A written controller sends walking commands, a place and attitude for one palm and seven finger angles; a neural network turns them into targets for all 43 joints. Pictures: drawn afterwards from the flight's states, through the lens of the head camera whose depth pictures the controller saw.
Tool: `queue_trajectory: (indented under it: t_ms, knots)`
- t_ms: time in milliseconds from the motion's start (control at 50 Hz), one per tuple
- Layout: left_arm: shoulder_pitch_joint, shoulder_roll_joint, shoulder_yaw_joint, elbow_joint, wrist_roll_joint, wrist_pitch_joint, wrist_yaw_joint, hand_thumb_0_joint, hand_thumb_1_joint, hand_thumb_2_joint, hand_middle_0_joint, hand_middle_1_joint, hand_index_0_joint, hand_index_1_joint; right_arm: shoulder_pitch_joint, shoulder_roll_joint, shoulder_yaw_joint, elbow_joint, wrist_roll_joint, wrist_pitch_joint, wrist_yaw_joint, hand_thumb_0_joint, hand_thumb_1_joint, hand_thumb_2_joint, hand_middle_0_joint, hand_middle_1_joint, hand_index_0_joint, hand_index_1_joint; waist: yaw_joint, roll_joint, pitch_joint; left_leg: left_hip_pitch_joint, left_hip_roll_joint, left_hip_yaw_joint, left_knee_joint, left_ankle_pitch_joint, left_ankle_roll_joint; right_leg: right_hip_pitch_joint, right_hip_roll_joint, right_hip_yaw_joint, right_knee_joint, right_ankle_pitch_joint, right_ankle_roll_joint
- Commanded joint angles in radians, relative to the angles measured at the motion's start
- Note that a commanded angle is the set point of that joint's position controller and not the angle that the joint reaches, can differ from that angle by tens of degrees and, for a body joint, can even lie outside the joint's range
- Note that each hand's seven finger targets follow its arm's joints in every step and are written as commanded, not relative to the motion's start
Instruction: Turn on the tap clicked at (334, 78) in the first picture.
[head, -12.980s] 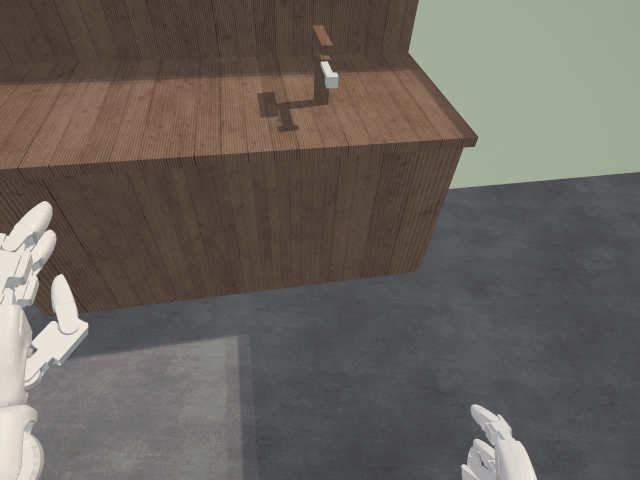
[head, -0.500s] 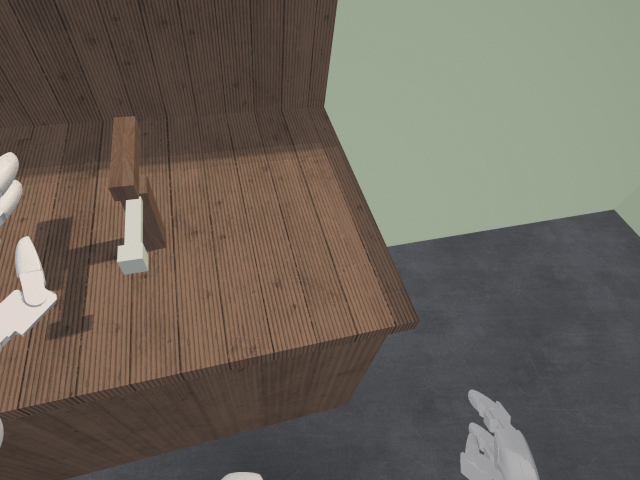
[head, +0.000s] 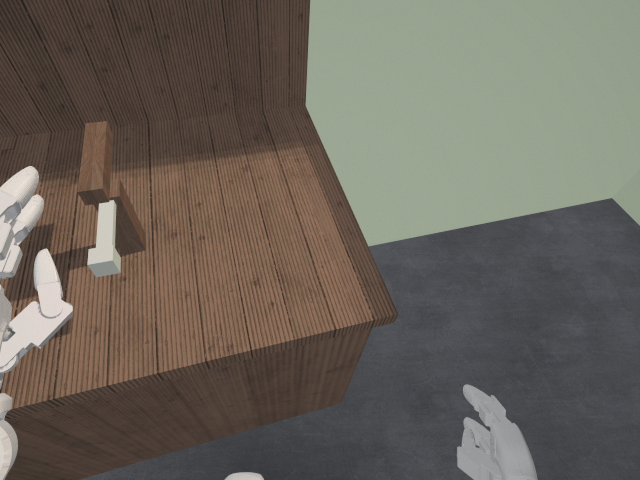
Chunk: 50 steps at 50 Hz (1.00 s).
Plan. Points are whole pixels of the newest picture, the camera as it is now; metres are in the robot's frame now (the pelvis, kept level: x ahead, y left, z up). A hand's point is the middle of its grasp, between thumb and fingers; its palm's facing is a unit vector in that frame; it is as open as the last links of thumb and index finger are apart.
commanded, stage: come to a stop and stand still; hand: left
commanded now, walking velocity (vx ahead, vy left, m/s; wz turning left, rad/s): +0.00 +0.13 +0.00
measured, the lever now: (104, 261) +0.34 +0.30 +0.05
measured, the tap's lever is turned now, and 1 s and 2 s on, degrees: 0 0 0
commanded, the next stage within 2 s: look again from close up in 0.82 s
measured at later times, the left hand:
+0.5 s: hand (40, 294) +0.23 +0.28 +0.16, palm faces +0.37 -0.85 -0.37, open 7.4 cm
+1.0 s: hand out of the picture +0.25 +0.31 +0.19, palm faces +0.49 -0.77 -0.41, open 7.4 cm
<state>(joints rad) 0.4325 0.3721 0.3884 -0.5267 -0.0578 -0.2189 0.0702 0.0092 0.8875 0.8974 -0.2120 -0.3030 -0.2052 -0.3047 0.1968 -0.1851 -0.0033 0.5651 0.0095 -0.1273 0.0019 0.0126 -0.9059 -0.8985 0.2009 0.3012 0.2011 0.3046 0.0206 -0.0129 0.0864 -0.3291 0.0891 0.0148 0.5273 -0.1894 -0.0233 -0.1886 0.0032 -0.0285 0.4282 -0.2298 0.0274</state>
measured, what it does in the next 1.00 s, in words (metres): stands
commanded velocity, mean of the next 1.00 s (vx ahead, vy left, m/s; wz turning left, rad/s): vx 0.00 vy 0.01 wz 0.00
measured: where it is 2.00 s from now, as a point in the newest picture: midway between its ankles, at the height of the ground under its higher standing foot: outside the picture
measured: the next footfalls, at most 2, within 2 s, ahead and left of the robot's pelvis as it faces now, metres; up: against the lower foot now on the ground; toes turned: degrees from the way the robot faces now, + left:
none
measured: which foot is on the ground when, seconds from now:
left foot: down 0.00-1.00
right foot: down 0.00-1.00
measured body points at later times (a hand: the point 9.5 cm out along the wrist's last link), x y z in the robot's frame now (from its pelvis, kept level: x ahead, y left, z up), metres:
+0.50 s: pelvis +0.02 +0.03 +0.00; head +0.05 +0.06 +0.45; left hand +0.21 +0.32 +0.18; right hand +0.20 -0.19 -0.07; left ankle +0.06 +0.13 -0.74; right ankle +0.00 -0.14 -0.74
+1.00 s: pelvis +0.00 +0.03 +0.00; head +0.04 +0.05 +0.45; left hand +0.22 +0.35 +0.21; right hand +0.18 -0.19 -0.08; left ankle +0.06 +0.13 -0.74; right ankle +0.00 -0.14 -0.74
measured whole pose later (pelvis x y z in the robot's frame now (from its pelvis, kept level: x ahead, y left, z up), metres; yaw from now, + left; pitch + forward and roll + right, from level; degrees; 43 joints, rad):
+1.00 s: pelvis +0.00 +0.03 +0.00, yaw +0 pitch -1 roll -1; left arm 0.18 0.47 0.48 -0.34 -0.02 -0.24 0.08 0.01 0.88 0.90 -0.22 -0.30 -0.21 -0.31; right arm 0.19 -0.18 0.00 0.61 0.01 -0.14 -0.01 0.01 -0.91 -0.90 0.20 0.30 0.20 0.30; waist 0.05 -0.04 0.10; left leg -0.31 0.03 0.05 0.51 -0.19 0.02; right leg -0.19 -0.06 0.00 0.45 -0.25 0.06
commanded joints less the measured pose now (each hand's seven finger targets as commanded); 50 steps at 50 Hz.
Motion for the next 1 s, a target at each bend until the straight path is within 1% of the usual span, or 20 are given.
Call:
queue_trajectory:
  t_ms: [0, 20, 100, 120, 200, 280, 460, 500, 520, 560, 700, 720, 800, 840, 860, 880, 900, 920, 940, 980]
  knots:
    - [-0.03, 0.181, 0.109, -0.164, 0.0, -0.03, 0.041, 0.0, 0.9, 0.9, -0.2, -0.3, -0.2, -0.3, -0.099, -0.121, -0.042, -0.147, 0.009, -0.044, -0.032, 0.0, -0.9, -0.9, 0.2, 0.3, 0.2, 0.3, -0.007, 0.025, -0.16, 0.141, -0.042, 0.004, -0.023, -0.05, 0.031, -0.067, -0.087, 0.101, -0.152, 0.055, -0.051]
    - [-0.027, 0.158, 0.084, -0.143, -0.002, -0.027, 0.041, 0.0, 0.9, 0.9, -0.2, -0.3, -0.2, -0.3, -0.089, -0.122, -0.038, -0.14, 0.003, -0.037, -0.034, 0.0, -0.9, -0.9, 0.2, 0.3, 0.2, 0.3, -0.01, -0.003, -0.159, 0.129, -0.049, 0.003, -0.013, -0.047, 0.035, -0.063, -0.096, 0.098, -0.16, 0.035, -0.05]
    - [-0.035, 0.204, 0.123, -0.16, 0.0, -0.023, 0.056, 0.0, 0.9, 0.9, -0.2, -0.3, -0.2, -0.3, -0.115, -0.131, -0.041, -0.137, 0.01, -0.033, -0.052, 0.0, -0.9, -0.9, 0.2, 0.3, 0.2, 0.3, -0.005, -0.015, -0.133, 0.14, -0.048, -0.006, -0.011, 0.009, 0.037, -0.07, -0.114, 0.105, -0.15, 0.076, -0.053]
    - [-0.032, 0.167, 0.089, -0.141, -0.001, -0.024, 0.053, 0.0, 0.9, 0.9, -0.2, -0.3, -0.2, -0.3, -0.101, -0.132, -0.038, -0.134, 0.004, -0.028, -0.052, 0.0, -0.9, -0.9, 0.2, 0.3, 0.2, 0.3, -0.01, -0.031, -0.138, 0.133, -0.048, -0.01, -0.017, 0.022, 0.04, -0.05, -0.111, 0.085, -0.137, 0.084, -0.051]
    - [-0.034, 0.196, 0.118, -0.178, 0.003, -0.03, 0.059, 0.0, 0.9, 0.9, -0.2, -0.3, -0.2, -0.3, -0.111, -0.138, -0.046, -0.134, 0.012, -0.032, -0.057, 0.0, -0.9, -0.9, 0.2, 0.3, 0.2, 0.3, -0.001, 0.033, -0.16, 0.17, -0.02, -0.018, -0.074, 0.112, 0.047, -0.011, -0.079, 0.044, -0.075, 0.161, -0.034]
    - [-0.028, 0.164, 0.092, -0.175, 0.006, -0.034, 0.056, 0.0, 0.9, 0.9, -0.2, -0.3, -0.2, -0.3, -0.085, -0.142, -0.05, -0.139, 0.012, -0.03, -0.049, 0.0, -0.9, -0.9, 0.2, 0.3, 0.2, 0.3, 0.0, 0.052, -0.196, 0.161, -0.001, -0.04, -0.1, 0.167, 0.055, 0.051, -0.059, 0.019, -0.044, 0.186, -0.025]
    - [-0.064, 0.156, 0.078, -0.199, 0.015, -0.04, 0.054, 0.0, 0.9, 0.9, -0.2, -0.3, -0.2, -0.3, -0.08, -0.135, -0.041, -0.142, 0.009, -0.03, -0.038, 0.0, -0.9, -0.9, 0.2, 0.3, 0.2, 0.3, -0.009, 0.12, -0.175, 0.116, 0.004, -0.058, -0.163, 0.009, 0.053, 0.06, -0.046, 0.004, -0.054, 0.114, -0.029]
    - [-0.067, 0.185, 0.104, -0.227, 0.018, -0.043, 0.058, 0.0, 0.9, 0.9, -0.2, -0.3, -0.2, -0.3, -0.093, -0.133, -0.04, -0.142, 0.012, -0.035, -0.041, 0.0, -0.9, -0.9, 0.2, 0.3, 0.2, 0.3, -0.008, 0.129, -0.185, 0.138, 0.009, -0.059, -0.163, 0.019, 0.055, 0.057, -0.047, 0.003, -0.053, 0.121, -0.029]
    - [-0.076, 0.153, 0.074, -0.225, 0.015, -0.046, 0.052, 0.0, 0.9, 0.9, -0.2, -0.3, -0.2, -0.3, -0.078, -0.134, -0.035, -0.138, 0.005, -0.032, -0.039, 0.0, -0.9, -0.9, 0.2, 0.3, 0.2, 0.3, -0.01, 0.115, -0.186, 0.122, 0.006, -0.071, -0.171, 0.027, 0.055, 0.068, -0.039, -0.008, -0.051, 0.124, -0.029]
    - [-0.081, 0.161, 0.08, -0.246, 0.015, -0.049, 0.053, 0.0, 0.9, 0.9, -0.2, -0.3, -0.2, -0.3, -0.077, -0.132, -0.038, -0.143, 0.006, -0.037, -0.037, 0.0, -0.9, -0.9, 0.2, 0.3, 0.2, 0.3, -0.008, 0.141, -0.211, 0.15, 0.01, -0.067, -0.159, 0.06, 0.054, 0.071, -0.045, -0.003, -0.045, 0.138, -0.032]
    - [-0.057, 0.158, 0.088, -0.193, 0.018, -0.038, 0.057, 0.0, 0.9, 0.9, -0.2, -0.3, -0.2, -0.3, -0.084, -0.132, -0.04, -0.138, 0.014, -0.034, -0.034, 0.0, -0.9, -0.9, 0.2, 0.3, 0.2, 0.3, -0.013, 0.119, -0.19, 0.149, 0.01, -0.066, -0.161, 0.037, 0.049, 0.054, -0.048, -0.002, -0.062, 0.125, -0.033]
    - [-0.053, 0.124, 0.052, -0.166, 0.015, -0.038, 0.049, 0.0, 0.9, 0.9, -0.2, -0.3, -0.2, -0.3, -0.072, -0.134, -0.034, -0.133, 0.008, -0.028, -0.033, 0.0, -0.9, -0.9, 0.2, 0.3, 0.2, 0.3, -0.013, 0.118, -0.175, 0.123, 0.008, -0.073, -0.176, -0.001, 0.05, 0.052, -0.041, -0.011, -0.066, 0.103, -0.031]
    - [-0.064, 0.163, 0.088, -0.18, 0.019, -0.036, 0.057, 0.0, 0.9, 0.9, -0.2, -0.3, -0.2, -0.3, -0.087, -0.132, -0.039, -0.142, 0.018, -0.032, -0.036, 0.0, -0.9, -0.9, 0.2, 0.3, 0.2, 0.3, -0.013, 0.106, -0.164, 0.118, 0.009, -0.075, -0.184, -0.048, 0.052, 0.049, -0.047, -0.002, -0.068, 0.083, -0.033]
    - [-0.063, 0.148, 0.07, -0.188, 0.018, -0.039, 0.053, 0.0, 0.9, 0.9, -0.2, -0.3, -0.2, -0.3, -0.078, -0.13, -0.04, -0.148, 0.015, -0.03, -0.035, 0.0, -0.9, -0.9, 0.2, 0.3, 0.2, 0.3, -0.013, 0.091, -0.171, 0.108, 0.005, -0.072, -0.176, -0.055, 0.056, 0.063, -0.051, 0.003, -0.072, 0.092, -0.035]
    - [-1.027, 0.933, 0.649, -0.372, 0.15, -0.14, 0.048, 0.0, 0.9, 0.9, -0.2, -0.3, -0.2, -0.3, -0.027, -0.16, -0.054, -0.113, -0.058, -0.069, -0.035, 0.0, -0.9, -0.9, 0.2, 0.3, 0.2, 0.3, 0.048, -0.095, -0.063, -0.007, 0.019, -0.016, -0.005, 0.09, 0.045, -0.079, -0.121, 0.081, -0.144, 0.207, -0.074]
    - [-0.449, 0.296, 0.221, 0.185, 0.065, -0.103, 0.012, 0.0, 0.9, 0.9, -0.2, -0.3, -0.2, -0.3, -0.048, -0.04, -0.009, -0.036, -0.027, -0.069, -0.038, 0.0, -0.9, -0.9, 0.2, 0.3, 0.2, 0.3, -0.008, -0.115, -0.22, 0.153, -0.06, -0.02, -0.063, 0.157, 0.04, -0.043, -0.121, 0.083, -0.043, 0.258, -0.1]
    - [-0.267, 0.216, 0.174, 0.054, 0.017, -0.082, 0.03, 0.0, 0.9, 0.9, -0.2, -0.3, -0.2, -0.3, -0.05, -0.116, -0.063, -0.1, 0.014, -0.064, -0.03, 0.0, -0.9, -0.9, 0.2, 0.3, 0.2, 0.3, 0.021, 0.07, -0.245, 0.26, -0.034, 0.002, -0.092, 0.243, 0.033, -0.017, -0.075, 0.048, 0.003, 0.25, -0.079]
    - [-0.285, 0.166, 0.103, 0.077, 0.036, -0.076, 0.023, 0.0, 0.9, 0.9, -0.2, -0.3, -0.2, -0.3, -0.018, -0.144, -0.073, -0.124, 0.007, -0.081, -0.027, 0.0, -0.9, -0.9, 0.2, 0.3, 0.2, 0.3, 0.012, 0.135, -0.277, 0.25, -0.02, 0.008, -0.075, 0.257, 0.037, 0.0, -0.058, 0.064, 0.009, 0.213, -0.072]
    - [-0.251, 0.164, 0.071, -0.014, 0.027, -0.086, 0.01, 0.0, 0.9, 0.9, -0.2, -0.3, -0.2, -0.3, -0.037, -0.145, -0.071, -0.128, 0.01, -0.085, -0.019, 0.0, -0.9, -0.9, 0.2, 0.3, 0.2, 0.3, 0.018, 0.192, -0.287, 0.254, -0.006, -0.011, -0.086, 0.279, 0.051, 0.008, -0.065, 0.053, 0.018, 0.189, -0.059]
    - [-0.13, 0.121, 0.026, -0.1, 0.023, -0.091, 0.008, 0.0, 0.9, 0.9, -0.2, -0.3, -0.2, -0.3, -0.055, -0.142, -0.065, -0.136, 0.012, -0.088, 0.005, 0.0, -0.9, -0.9, 0.2, 0.3, 0.2, 0.3, 0.024, 0.171, -0.267, 0.193, -0.001, -0.016, -0.095, 0.233, 0.054, 0.041, -0.063, 0.037, 0.003, 0.151, -0.047]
